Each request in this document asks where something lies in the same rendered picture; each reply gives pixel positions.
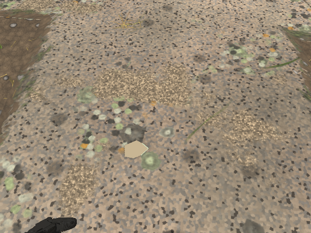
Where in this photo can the left robot hand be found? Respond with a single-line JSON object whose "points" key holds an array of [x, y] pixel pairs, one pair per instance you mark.
{"points": [[53, 225]]}

